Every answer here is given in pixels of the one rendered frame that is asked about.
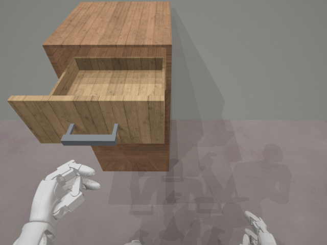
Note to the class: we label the robot left forearm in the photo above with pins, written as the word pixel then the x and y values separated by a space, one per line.
pixel 37 233

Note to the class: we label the right robot hand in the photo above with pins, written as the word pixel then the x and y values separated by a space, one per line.
pixel 260 228

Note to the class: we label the handle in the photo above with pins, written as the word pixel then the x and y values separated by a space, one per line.
pixel 99 140

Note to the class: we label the drawer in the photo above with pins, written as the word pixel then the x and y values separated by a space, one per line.
pixel 94 93

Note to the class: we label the cabinet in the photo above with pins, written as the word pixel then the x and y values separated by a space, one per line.
pixel 119 29

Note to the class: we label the left robot hand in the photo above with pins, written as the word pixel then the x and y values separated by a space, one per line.
pixel 52 201

